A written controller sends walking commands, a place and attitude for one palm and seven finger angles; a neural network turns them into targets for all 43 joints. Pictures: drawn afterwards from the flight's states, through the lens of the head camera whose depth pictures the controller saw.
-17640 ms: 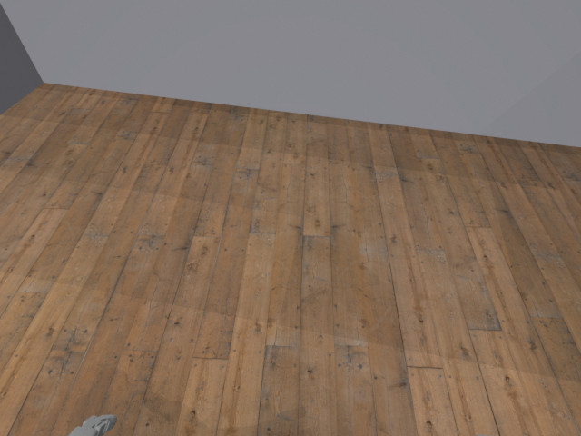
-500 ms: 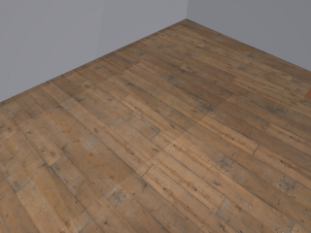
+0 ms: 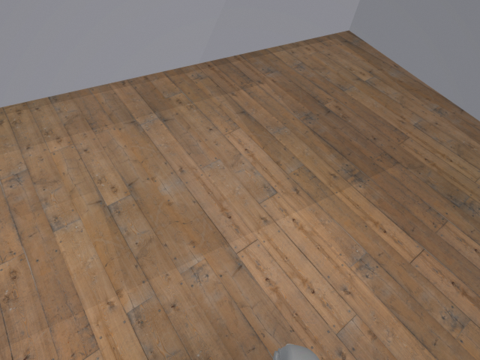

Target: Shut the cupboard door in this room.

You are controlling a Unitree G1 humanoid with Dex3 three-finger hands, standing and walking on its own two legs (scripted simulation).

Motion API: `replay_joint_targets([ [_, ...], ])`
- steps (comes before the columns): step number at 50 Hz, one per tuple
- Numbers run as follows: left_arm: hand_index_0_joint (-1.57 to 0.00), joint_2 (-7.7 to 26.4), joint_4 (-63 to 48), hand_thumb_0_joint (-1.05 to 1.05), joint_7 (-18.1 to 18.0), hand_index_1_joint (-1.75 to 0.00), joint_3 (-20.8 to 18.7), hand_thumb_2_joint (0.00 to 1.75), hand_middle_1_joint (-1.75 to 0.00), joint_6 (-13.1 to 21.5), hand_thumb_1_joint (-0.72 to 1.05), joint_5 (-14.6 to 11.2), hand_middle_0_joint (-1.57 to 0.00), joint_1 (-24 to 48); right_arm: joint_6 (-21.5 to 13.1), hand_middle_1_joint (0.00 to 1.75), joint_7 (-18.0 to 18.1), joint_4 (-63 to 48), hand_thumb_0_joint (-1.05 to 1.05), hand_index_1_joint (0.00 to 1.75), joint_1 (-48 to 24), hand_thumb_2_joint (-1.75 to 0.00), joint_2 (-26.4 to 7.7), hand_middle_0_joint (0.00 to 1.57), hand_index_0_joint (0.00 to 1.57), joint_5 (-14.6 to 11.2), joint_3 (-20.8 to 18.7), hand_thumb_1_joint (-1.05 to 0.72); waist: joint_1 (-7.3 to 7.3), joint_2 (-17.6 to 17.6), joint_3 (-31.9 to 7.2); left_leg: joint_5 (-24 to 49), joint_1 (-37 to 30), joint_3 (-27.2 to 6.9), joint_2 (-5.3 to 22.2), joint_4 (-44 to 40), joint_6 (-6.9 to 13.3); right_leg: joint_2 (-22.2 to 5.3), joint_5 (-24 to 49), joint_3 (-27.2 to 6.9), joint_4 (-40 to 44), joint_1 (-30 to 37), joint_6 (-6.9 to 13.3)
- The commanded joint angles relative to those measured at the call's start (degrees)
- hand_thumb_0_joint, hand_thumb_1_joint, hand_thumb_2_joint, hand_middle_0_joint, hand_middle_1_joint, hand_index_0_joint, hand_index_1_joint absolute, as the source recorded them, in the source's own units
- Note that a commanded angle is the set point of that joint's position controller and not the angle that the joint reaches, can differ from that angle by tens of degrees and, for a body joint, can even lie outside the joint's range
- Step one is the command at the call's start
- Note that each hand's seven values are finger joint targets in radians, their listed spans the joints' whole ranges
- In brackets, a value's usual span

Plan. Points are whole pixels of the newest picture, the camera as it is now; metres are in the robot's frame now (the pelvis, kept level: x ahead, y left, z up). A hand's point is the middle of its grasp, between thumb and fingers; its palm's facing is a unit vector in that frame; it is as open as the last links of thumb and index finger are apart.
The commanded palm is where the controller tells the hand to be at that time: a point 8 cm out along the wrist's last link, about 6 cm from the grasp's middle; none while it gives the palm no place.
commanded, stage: turn or walk to find it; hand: left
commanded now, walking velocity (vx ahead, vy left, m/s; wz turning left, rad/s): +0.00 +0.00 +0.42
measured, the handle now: out of the picture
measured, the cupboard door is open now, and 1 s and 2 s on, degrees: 88 88 88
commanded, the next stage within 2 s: stand and wait in 1.82 s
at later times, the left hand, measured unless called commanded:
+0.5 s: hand out of the picture +0.00 +0.14 -0.15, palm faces +0.24 -0.93 -0.26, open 7.4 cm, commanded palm none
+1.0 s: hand out of the picture -0.10 +0.21 -0.17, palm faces +0.46 -0.85 -0.25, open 7.4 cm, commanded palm none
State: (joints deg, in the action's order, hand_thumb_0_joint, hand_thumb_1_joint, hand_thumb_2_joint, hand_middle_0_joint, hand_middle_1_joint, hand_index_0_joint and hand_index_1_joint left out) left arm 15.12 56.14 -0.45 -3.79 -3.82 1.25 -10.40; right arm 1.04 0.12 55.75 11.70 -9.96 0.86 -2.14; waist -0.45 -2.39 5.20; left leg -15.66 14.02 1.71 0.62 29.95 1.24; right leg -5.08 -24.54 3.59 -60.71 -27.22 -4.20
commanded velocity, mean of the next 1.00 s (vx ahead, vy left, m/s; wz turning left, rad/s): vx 0.00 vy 0.00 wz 0.42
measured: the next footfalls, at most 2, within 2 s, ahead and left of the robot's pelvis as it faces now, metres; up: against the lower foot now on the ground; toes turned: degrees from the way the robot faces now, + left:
right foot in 0.26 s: +0.03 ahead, -0.14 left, +0.00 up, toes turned +2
left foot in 0.74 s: -0.07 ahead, +0.10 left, +0.00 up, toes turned +25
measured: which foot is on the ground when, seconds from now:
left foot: down 0.00-0.26, up 0.28-0.72, down 0.74-1.00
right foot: up 0.00-0.24, down 0.26-0.74, up 0.76-1.00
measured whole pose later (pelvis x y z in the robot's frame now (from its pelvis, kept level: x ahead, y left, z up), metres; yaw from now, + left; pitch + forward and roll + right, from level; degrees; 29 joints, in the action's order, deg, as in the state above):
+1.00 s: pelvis -0.06 -0.01 +0.00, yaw +25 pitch +0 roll -1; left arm 15.1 55.2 -0.5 -3.5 -3.3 1.1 -10.1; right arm 1.1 0.0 54.6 8.7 -10.5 0.7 -2.1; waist -1.3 -1.5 4.7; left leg -14.0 11.8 -0.2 -0.9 26.3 1.9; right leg -5.2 -23.7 1.8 -58.9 -25.9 -5.3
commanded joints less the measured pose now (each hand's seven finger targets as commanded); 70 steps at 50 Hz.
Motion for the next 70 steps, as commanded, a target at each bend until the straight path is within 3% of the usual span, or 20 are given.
replay_joint_targets([
  [1, -0.20, 2.7, -4.6, 0.00, -0.2, -0.30, -0.1, 0.90, -0.30, 1.9, 0.90, -0.6, -0.20, 1.5, -1.0, 0.30, 1.0, -2.7, 0.00, 0.30, 1.8, -0.90, -12.4, 0.20, 0.20, 0.2, -2.9, -0.90, 1.47, 9.6, -7.0, 26.9, -8.7, -13.3, 13.3, -10.6, 8.2, -0.1, 0.4, -2.2, 1.4, -3.1, -0.8],
  [6, -0.20, 1.7, -5.8, 0.00, -0.4, -0.30, 0.2, 0.90, -0.30, 2.0, 0.90, -0.8, -0.20, 2.6, -0.2, 0.30, 0.8, -2.9, 0.00, 0.30, 1.9, -0.90, -13.1, 0.20, 0.20, 0.5, -3.6, -0.90, 2.37, 11.1, -6.8, 23.2, -6.8, -17.1, 13.2, -10.1, 8.7, 1.5, -1.9, -1.8, 11.7, 1.8, -0.4],
  [11, -0.20, 2.4, -4.0, 0.00, -0.7, -0.30, -0.1, 0.90, -0.30, 3.2, 0.90, -0.9, -0.20, -4.8, 0.3, 0.30, 0.4, -4.2, 0.00, 0.30, -1.1, -0.90, -12.5, 0.20, 0.20, 0.2, -4.0, -0.90, -0.70, 10.1, -8.2, 18.1, 1.9, -17.5, 9.0, -4.6, 5.2, 3.1, 10.0, 0.4, 34.1, 17.7, 0.6],
  [12, -0.20, 4.5, -3.7, 0.00, -1.0, -0.30, -0.4, 0.90, -0.30, 3.7, 0.90, -0.5, -0.20, -6.8, 0.3, 0.30, 0.1, -4.6, 0.00, 0.30, -1.1, -0.90, -10.6, 0.20, 0.20, -0.2, -3.9, -0.90, -1.52, 4.9, -8.5, 11.1, 7.2, -15.2, 5.9, -0.2, 2.5, -0.7, 13.0, -2.9, 40.2, 23.8, 1.4],
  [14, -0.20, 11.1, -5.2, 0.00, -1.5, -0.30, -1.8, 0.90, -0.30, 4.2, 0.90, 0.0, -0.20, -6.2, 1.0, 0.30, -0.1, -6.6, 0.00, 0.30, -2.1, -0.90, -8.3, 0.20, 0.20, 0.0, -3.7, -0.90, -2.34, -15.1, -5.8, -16.9, 18.3, -5.4, -3.2, 22.9, -2.7, -22.3, 12.8, -22.6, 47.5, 19.9, 11.5],
  [16, -0.20, 7.9, -6.7, 0.00, -1.5, -0.30, -1.5, 0.90, -0.30, 3.9, 0.90, -0.2, -0.20, -0.7, 2.1, 0.30, -0.5, -4.9, 0.00, 0.30, -2.5, -0.90, -9.4, 0.20, 0.20, 0.4, -4.3, -0.90, -0.12, -8.4, -0.1, -12.1, 17.7, -7.7, -0.6, 36.7, -2.2, -18.2, 4.6, -18.3, 49.2, 10.1, 12.3],
  [19, -0.20, 4.5, -7.6, 0.00, -1.4, -0.30, -0.5, 0.90, -0.30, 4.6, 0.90, -0.1, -0.20, 1.9, 2.2, 0.30, -1.2, -2.5, 0.00, 0.30, 1.5, -0.90, -7.8, 0.20, 0.20, 0.5, -3.8, -0.90, 2.10, -5.7, -1.8, -4.9, 17.1, -5.0, 0.4, 39.8, -3.9, -12.0, 16.6, -6.3, 44.8, 13.7, 9.6],
  [30, -0.20, 8.9, -3.0, 0.00, -1.3, -0.30, -1.6, 0.90, -0.30, 4.2, 0.90, 0.6, -0.20, -8.0, 1.1, 0.30, -0.7, -3.9, 0.00, 0.30, -6.2, -0.90, -6.6, 0.20, 0.20, -0.5, -1.6, -0.90, -3.21, -9.2, -7.7, -12.2, 11.0, 1.3, 1.3, 16.4, -4.9, -16.1, 39.3, -1.9, 37.6, 26.2, 13.0],
  [34, -0.20, 9.4, -2.5, 0.00, -1.1, -0.30, -1.8, 0.90, -0.30, 3.6, 0.90, 0.2, -0.20, -5.6, 0.4, 0.30, -0.6, -3.1, 0.00, 0.30, -2.1, -0.90, -7.2, 0.20, 0.20, -0.5, -1.5, -0.90, -0.37, -8.9, -8.6, -2.5, 0.4, 4.1, 0.5, 0.1, -3.7, -14.8, 34.2, 1.9, 32.6, 21.2, 9.1],
  [35, -0.20, 8.6, -2.7, 0.00, -1.0, -0.30, -1.8, 0.90, -0.30, 3.3, 0.90, -0.2, -0.20, -5.2, -0.1, 0.30, -0.6, -2.7, 0.00, 0.30, -0.1, -0.90, -8.7, 0.20, 0.20, -0.3, -2.0, -0.90, 1.12, -4.9, -9.4, 4.7, -6.3, 2.7, 2.0, -7.0, -2.8, -13.4, 29.2, 3.9, 28.0, 16.3, 6.4],
  [37, -0.20, 2.7, -6.2, 0.00, -0.5, -0.30, -0.2, 0.90, -0.30, 2.6, 0.90, -0.5, -0.20, -3.4, -0.3, 0.30, -0.3, -2.8, 0.00, 0.30, 3.9, -0.90, -18.1, 0.20, 0.20, 0.2, -4.0, -0.90, 3.50, 19.1, -9.0, 31.5, -15.1, -21.6, 22.8, -11.5, 8.0, -2.4, -11.7, 6.3, 8.2, -4.7, 0.1],
  [38, -0.20, 3.4, -6.7, 0.00, -1.0, -0.30, 0.1, 0.90, -0.30, 1.7, 0.90, -0.1, -0.20, 0.5, -0.3, 0.30, 0.4, -1.7, 0.00, 0.30, 5.3, -0.90, -17.8, 0.20, 0.20, 0.2, -4.0, -0.90, 4.81, 17.0, -8.4, 30.9, -11.2, -21.1, 23.2, -11.7, 10.1, -2.6, -12.1, 0.7, 2.1, -4.0, 0.2],
  [43, -0.20, 3.9, -3.5, 0.00, 0.1, -0.30, -0.5, 0.90, -0.30, 1.9, 0.90, -0.4, -0.20, -1.5, -0.9, 0.30, 1.1, -3.7, 0.00, 0.30, -2.5, -0.90, -12.9, 0.20, 0.20, 0.0, -2.6, -0.90, 0.39, 10.3, -6.1, 31.0, -8.8, -10.8, 13.0, -10.2, 7.3, -1.2, 0.8, -1.7, -3.2, -3.6, -0.6],
  [53, -0.20, 2.4, -6.7, 0.00, -0.5, -0.30, 0.1, 0.90, -0.30, 2.1, 0.90, -0.7, -0.20, 3.5, -0.2, 0.30, 0.7, -3.7, 0.00, 0.30, 0.9, -0.90, -13.2, 0.20, 0.20, 0.6, -3.8, -0.90, 2.43, 11.2, -6.5, 28.4, -7.8, -17.9, 12.6, -8.9, 8.9, 1.6, -1.8, -1.8, 12.3, 1.8, -0.6],
  [58, -0.20, 3.3, -5.6, 0.00, -0.7, -0.30, -0.2, 0.90, -0.30, 3.5, 0.90, -1.0, -0.20, -3.2, 0.1, 0.30, 0.5, -4.4, 0.00, 0.30, -0.8, -0.90, -12.5, 0.20, 0.20, 0.2, -4.1, -0.90, -0.83, 9.5, -9.5, 25.2, -0.6, -18.5, 8.6, -2.4, 5.2, 3.2, 11.7, -0.4, 35.7, 17.9, 0.5],
  [59, -0.20, 5.8, -5.1, 0.00, -1.0, -0.30, -0.7, 0.90, -0.30, 4.1, 0.90, -0.5, -0.20, -5.5, -0.1, 0.30, 0.2, -4.7, 0.00, 0.30, -0.5, -0.90, -10.4, 0.20, 0.20, -0.3, -3.8, -0.90, -1.72, 3.7, -10.6, 14.3, 6.4, -15.4, 5.2, 2.3, 2.0, -2.3, 16.2, -4.9, 41.2, 26.2, 1.6],
  [60, -0.20, 10.6, -5.2, 0.00, -1.5, -0.30, -1.6, 0.90, -0.30, 4.6, 0.90, 0.3, -0.20, -6.3, -0.2, 0.30, -0.2, -6.0, 0.00, 0.30, 0.5, -0.90, -6.4, 0.20, 0.20, -0.6, -3.0, -0.90, -1.76, -11.8, -10.6, -7.3, 17.8, -6.2, -3.1, 13.3, -2.3, -16.7, 22.9, -18.9, 43.0, 32.0, 7.1],
  [61, -0.20, 11.4, -6.1, 0.00, -1.5, -0.30, -1.9, 0.90, -0.30, 4.5, 0.90, -0.3, -0.20, -5.6, 0.8, 0.30, 0.2, -6.3, 0.00, 0.30, -0.5, -0.90, -8.5, 0.20, 0.20, 0.0, -3.7, -0.90, -2.57, -14.9, -9.2, -18.9, 17.1, -6.6, -3.0, 24.4, -2.8, -23.1, 22.5, -22.2, 45.2, 23.0, 12.4],
  [65, -0.20, 5.1, -8.5, 0.00, -1.4, -0.30, -0.5, 0.90, -0.30, 4.3, 0.90, -0.4, -0.20, 3.1, 2.2, 0.30, -1.0, -2.4, 0.00, 0.30, 2.5, -0.90, -7.9, 0.20, 0.20, 0.5, -3.7, -0.90, 2.09, -4.5, -2.3, -6.5, 16.9, -5.9, 0.1, 40.3, -3.6, -12.9, 17.3, -7.5, 44.3, 14.2, 10.3],
  [70, -0.20, 5.1, -6.7, 0.00, -1.5, -0.30, -0.6, 0.90, -0.30, 4.8, 0.90, -0.1, -0.20, -1.7, 2.4, 0.30, -1.1, -1.9, 0.00, 0.30, 1.7, -0.90, -7.7, 0.20, 0.20, 0.4, -3.4, -0.90, 0.23, -7.0, -3.8, -4.9, 17.3, -3.8, 1.5, 37.5, -5.6, -13.3, 21.8, -3.8, 43.8, 18.9, 10.5],
])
